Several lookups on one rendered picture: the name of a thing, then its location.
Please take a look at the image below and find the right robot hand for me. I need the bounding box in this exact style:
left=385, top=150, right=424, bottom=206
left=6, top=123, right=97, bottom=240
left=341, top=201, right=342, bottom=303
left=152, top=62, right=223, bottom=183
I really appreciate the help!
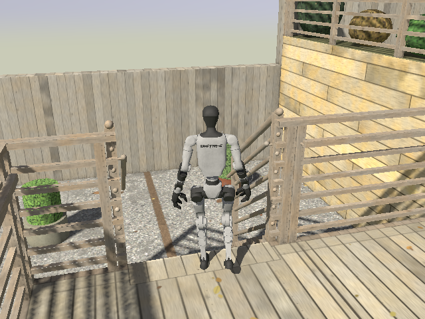
left=236, top=187, right=251, bottom=202

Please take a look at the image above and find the left robot upper arm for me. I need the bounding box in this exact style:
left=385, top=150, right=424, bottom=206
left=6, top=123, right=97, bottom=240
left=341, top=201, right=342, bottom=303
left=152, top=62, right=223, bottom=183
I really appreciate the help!
left=181, top=135, right=197, bottom=172

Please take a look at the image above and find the right robot upper arm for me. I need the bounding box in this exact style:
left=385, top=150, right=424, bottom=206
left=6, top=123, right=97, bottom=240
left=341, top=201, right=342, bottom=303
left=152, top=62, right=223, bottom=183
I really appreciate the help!
left=225, top=134, right=243, bottom=171

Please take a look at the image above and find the left robot hand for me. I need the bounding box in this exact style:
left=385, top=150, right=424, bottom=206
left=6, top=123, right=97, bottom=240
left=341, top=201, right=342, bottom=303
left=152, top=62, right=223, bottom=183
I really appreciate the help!
left=172, top=191, right=187, bottom=209

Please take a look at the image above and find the right robot forearm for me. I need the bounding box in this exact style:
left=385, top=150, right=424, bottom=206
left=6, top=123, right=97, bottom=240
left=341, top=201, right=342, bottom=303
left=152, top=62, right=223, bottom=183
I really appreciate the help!
left=236, top=161, right=250, bottom=189

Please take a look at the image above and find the left robot shin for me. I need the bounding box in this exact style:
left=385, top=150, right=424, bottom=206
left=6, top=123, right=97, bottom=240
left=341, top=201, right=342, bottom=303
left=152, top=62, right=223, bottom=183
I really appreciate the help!
left=196, top=218, right=207, bottom=261

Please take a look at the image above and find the left robot forearm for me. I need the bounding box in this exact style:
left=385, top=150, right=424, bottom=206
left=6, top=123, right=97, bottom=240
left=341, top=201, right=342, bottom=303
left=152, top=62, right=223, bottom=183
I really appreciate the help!
left=173, top=162, right=187, bottom=193

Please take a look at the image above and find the robot head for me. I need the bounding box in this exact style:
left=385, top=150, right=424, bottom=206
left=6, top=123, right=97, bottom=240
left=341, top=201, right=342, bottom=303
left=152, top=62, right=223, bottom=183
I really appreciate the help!
left=200, top=105, right=222, bottom=138

